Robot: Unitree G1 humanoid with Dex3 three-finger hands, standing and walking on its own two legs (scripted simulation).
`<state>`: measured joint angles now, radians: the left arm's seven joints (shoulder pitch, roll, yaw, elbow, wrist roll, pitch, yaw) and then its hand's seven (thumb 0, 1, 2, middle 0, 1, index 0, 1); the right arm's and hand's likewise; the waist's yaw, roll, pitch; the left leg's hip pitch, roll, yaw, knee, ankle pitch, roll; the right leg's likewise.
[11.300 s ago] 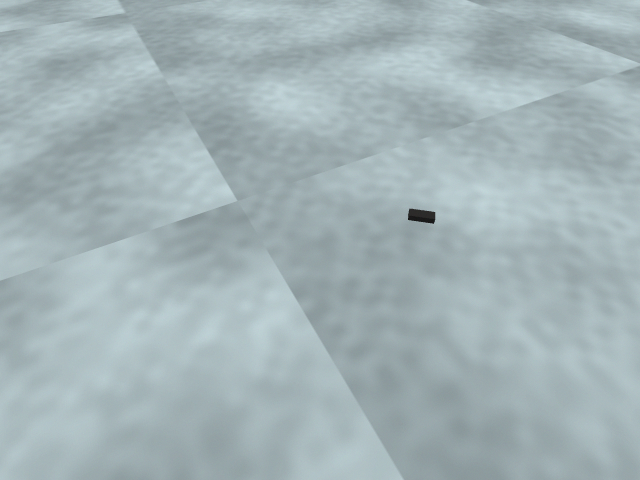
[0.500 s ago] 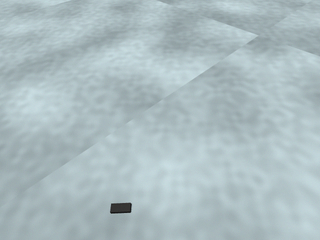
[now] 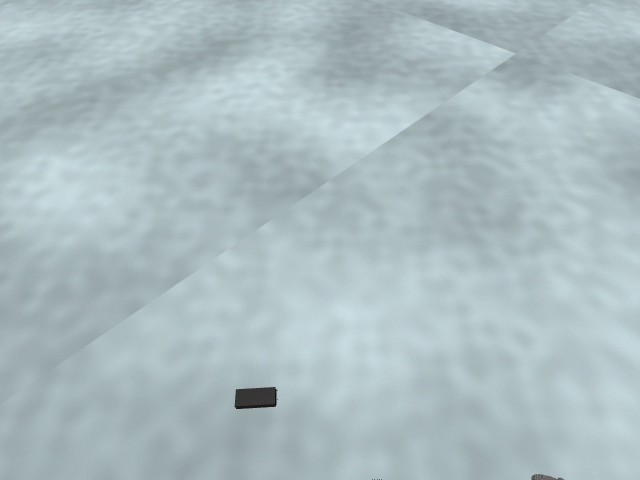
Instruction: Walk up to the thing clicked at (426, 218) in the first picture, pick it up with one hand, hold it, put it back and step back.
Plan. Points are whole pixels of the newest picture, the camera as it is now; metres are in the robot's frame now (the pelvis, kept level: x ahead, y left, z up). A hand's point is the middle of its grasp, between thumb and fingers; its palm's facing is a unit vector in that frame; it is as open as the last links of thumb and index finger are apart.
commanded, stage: walk up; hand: left
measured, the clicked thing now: (255, 397) +0.44 +0.22 -0.75
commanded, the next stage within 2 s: stand in 1.00 s
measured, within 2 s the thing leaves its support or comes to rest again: neither
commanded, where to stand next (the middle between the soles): +0.05 -0.02 m, yaw +0 degrees
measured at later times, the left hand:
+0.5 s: hand out of the picture +0.11 +0.23 -0.14, palm faces -0.04 -0.95 -0.32, open 7.4 cm
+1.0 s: hand out of the picture +0.10 +0.22 -0.14, palm faces -0.05 -0.94 -0.32, open 7.4 cm
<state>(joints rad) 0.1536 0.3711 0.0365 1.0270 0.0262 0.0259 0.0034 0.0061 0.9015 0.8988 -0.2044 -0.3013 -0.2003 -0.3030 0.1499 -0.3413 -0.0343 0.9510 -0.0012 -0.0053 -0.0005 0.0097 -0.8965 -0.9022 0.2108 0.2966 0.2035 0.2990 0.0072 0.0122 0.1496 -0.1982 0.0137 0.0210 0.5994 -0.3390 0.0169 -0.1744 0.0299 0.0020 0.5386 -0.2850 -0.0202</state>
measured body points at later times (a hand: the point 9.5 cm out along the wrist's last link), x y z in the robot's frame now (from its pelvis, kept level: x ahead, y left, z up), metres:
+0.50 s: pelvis +0.00 -0.02 +0.02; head +0.01 -0.01 +0.47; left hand +0.11 +0.28 -0.11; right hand +0.07 -0.33 -0.10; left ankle -0.01 +0.11 -0.73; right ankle -0.01 -0.11 -0.73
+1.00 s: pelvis +0.01 -0.03 +0.02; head +0.02 -0.02 +0.47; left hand +0.10 +0.27 -0.12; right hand +0.07 -0.33 -0.11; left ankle -0.01 +0.11 -0.73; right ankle -0.01 -0.11 -0.73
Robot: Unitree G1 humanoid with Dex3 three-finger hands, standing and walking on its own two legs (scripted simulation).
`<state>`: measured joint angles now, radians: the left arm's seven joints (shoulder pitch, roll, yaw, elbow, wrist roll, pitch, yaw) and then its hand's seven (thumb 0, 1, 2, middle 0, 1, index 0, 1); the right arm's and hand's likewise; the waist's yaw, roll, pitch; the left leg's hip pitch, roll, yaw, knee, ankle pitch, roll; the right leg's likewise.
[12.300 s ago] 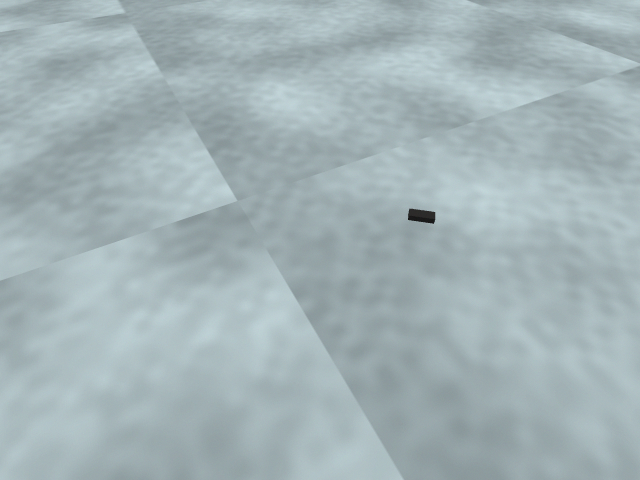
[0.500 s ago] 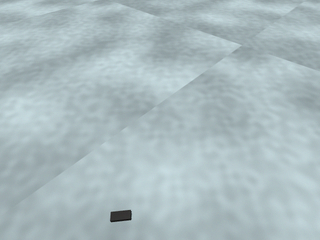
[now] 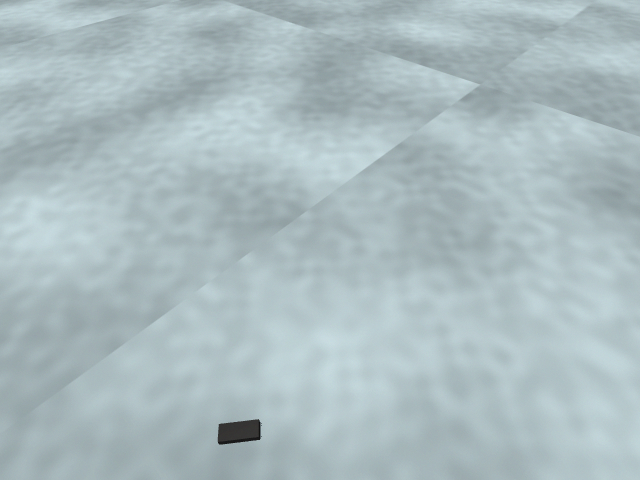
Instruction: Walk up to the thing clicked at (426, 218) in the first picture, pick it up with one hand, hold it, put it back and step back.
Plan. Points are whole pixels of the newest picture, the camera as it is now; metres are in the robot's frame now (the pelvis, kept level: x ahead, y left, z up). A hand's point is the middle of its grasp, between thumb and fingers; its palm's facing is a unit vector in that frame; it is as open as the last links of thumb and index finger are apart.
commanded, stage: stand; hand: left
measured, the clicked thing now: (239, 431) +0.42 +0.27 -0.77
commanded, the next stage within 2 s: none
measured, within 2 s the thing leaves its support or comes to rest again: neither
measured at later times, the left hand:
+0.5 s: hand out of the picture +0.07 +0.27 -0.15, palm faces +0.00 -0.93 -0.36, open 7.4 cm
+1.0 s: hand out of the picture +0.06 +0.27 -0.15, palm faces +0.00 -0.94 -0.35, open 7.4 cm
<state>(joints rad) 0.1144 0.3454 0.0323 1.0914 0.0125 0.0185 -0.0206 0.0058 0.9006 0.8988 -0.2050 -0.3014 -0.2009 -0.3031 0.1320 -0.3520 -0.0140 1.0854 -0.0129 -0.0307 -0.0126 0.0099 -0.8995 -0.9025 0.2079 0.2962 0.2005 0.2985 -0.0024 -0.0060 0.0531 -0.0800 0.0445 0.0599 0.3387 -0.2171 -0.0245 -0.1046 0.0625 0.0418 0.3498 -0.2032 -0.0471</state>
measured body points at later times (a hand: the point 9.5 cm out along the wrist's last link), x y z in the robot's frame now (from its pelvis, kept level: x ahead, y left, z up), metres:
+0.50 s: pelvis +0.00 +0.01 +0.00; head +0.01 +0.00 +0.45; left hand +0.07 +0.31 -0.13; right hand +0.08 -0.29 -0.14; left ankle -0.02 +0.13 -0.75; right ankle -0.01 -0.09 -0.75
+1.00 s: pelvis +0.00 +0.01 +0.00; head +0.01 +0.01 +0.45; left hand +0.06 +0.32 -0.13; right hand +0.08 -0.28 -0.13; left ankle -0.02 +0.13 -0.75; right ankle -0.01 -0.09 -0.75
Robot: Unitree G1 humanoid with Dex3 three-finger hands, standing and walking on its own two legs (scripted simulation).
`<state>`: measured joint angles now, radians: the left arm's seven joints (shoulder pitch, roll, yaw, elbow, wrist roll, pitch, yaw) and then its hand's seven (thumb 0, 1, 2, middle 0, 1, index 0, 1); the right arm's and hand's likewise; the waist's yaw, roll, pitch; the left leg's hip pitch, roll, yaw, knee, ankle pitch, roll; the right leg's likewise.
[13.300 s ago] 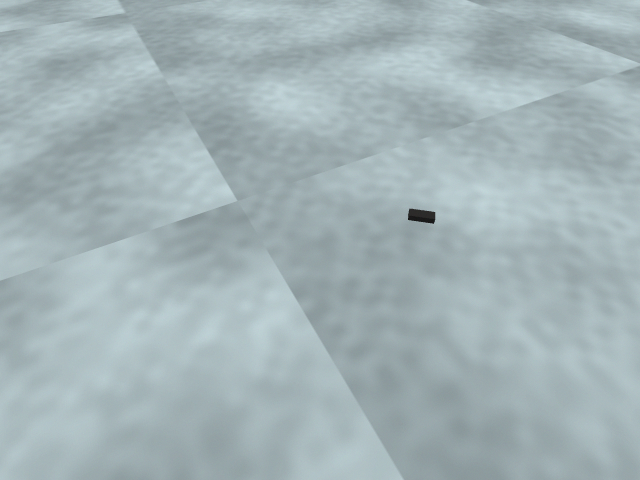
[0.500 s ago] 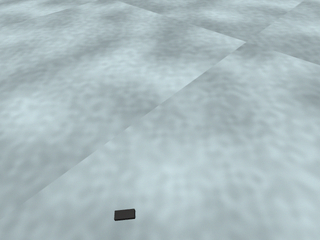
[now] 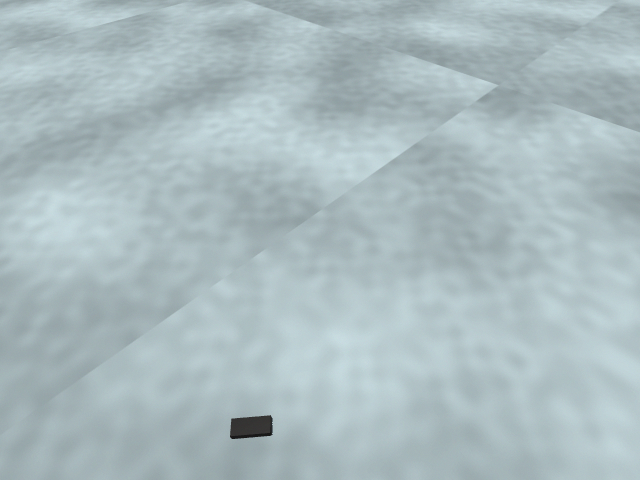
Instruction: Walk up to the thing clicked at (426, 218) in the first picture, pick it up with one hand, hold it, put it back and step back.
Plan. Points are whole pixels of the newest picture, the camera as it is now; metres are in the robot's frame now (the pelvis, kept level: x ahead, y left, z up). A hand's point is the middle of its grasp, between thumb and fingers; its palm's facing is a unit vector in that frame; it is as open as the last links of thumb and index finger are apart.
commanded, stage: stand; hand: left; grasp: from above
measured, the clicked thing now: (251, 427) +0.43 +0.24 -0.77
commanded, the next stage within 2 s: rise first in 1.60 s
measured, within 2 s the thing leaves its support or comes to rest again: neither
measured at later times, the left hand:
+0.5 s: hand out of the picture +0.07 +0.26 -0.16, palm faces -0.03 -0.94 -0.35, open 7.4 cm
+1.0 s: hand out of the picture +0.06 +0.26 -0.16, palm faces -0.02 -0.94 -0.35, open 7.4 cm
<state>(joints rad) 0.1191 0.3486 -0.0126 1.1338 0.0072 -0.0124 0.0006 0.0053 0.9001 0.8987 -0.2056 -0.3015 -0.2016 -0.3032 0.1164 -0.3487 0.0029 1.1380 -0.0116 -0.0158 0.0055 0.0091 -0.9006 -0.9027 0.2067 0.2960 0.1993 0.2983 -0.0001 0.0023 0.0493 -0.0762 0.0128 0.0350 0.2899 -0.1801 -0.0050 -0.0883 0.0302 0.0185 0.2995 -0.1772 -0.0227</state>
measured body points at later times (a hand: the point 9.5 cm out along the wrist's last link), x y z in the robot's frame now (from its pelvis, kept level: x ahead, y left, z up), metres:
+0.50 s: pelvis +0.00 +0.00 +0.00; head +0.01 +0.01 +0.45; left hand +0.07 +0.31 -0.13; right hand +0.08 -0.30 -0.13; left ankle -0.01 +0.12 -0.75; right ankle -0.01 -0.10 -0.75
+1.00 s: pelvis +0.00 +0.01 +0.00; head +0.00 +0.01 +0.45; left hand +0.06 +0.31 -0.13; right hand +0.07 -0.29 -0.13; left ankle -0.01 +0.12 -0.75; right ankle -0.01 -0.10 -0.75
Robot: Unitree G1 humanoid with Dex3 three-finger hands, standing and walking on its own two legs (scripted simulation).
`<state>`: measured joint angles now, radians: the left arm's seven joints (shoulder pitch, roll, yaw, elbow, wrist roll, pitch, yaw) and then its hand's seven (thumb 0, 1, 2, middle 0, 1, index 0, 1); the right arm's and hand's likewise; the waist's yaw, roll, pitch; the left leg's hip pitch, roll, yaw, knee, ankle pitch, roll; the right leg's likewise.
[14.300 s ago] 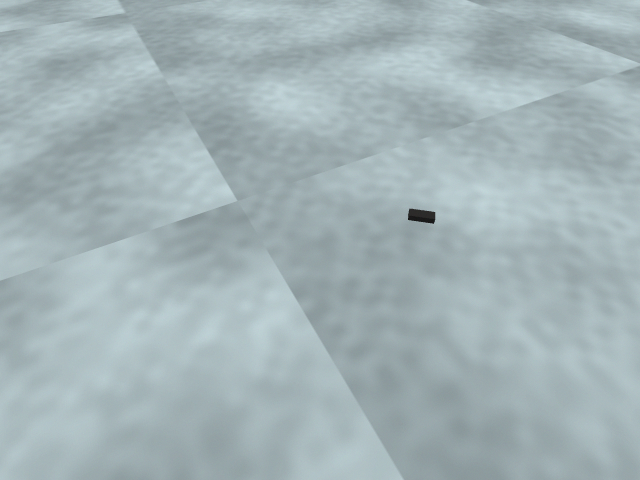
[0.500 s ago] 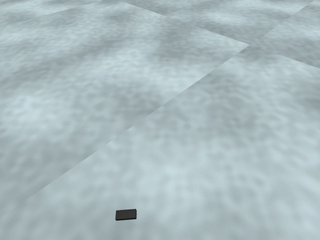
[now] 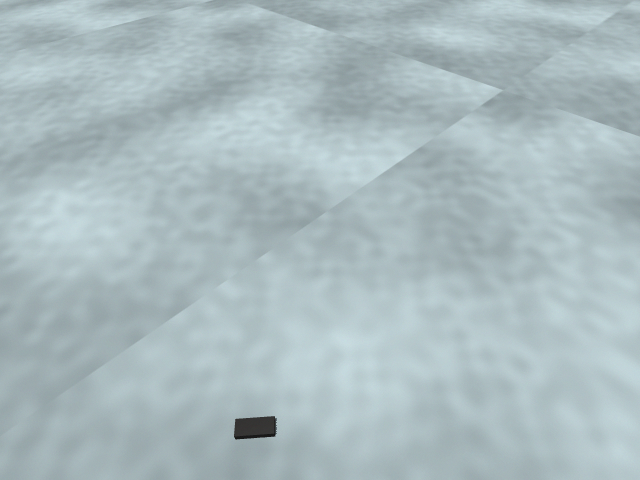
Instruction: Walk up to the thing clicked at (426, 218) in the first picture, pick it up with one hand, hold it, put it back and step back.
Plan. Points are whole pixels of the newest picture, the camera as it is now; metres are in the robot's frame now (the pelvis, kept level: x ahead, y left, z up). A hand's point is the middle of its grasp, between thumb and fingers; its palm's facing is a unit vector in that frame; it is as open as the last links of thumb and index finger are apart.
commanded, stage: stand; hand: left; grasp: from above
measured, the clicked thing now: (255, 427) +0.43 +0.23 -0.77
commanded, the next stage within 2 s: rise first in 0.60 s
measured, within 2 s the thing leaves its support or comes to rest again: neither
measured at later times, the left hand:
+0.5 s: hand out of the picture +0.06 +0.25 -0.16, palm faces -0.03 -0.94 -0.34, open 7.4 cm
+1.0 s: hand out of the picture +0.14 +0.25 -0.17, palm faces -0.04 -0.93 -0.37, open 9.9 cm
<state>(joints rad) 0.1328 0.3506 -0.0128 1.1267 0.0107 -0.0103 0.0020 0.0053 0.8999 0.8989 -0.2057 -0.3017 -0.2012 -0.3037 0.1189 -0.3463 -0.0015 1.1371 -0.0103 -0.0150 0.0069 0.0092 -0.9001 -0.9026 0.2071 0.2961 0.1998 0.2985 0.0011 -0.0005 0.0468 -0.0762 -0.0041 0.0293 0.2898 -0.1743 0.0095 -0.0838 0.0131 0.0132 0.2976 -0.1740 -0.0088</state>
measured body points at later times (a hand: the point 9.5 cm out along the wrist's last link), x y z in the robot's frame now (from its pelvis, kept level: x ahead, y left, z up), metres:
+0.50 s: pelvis +0.00 +0.00 +0.00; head +0.01 +0.00 +0.45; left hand +0.07 +0.30 -0.14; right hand +0.07 -0.30 -0.13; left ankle -0.01 +0.11 -0.75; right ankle -0.01 -0.11 -0.75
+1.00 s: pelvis -0.01 +0.00 -0.03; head +0.05 +0.01 +0.42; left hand +0.15 +0.30 -0.15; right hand +0.10 -0.26 -0.14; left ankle -0.01 +0.11 -0.75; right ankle -0.01 -0.11 -0.75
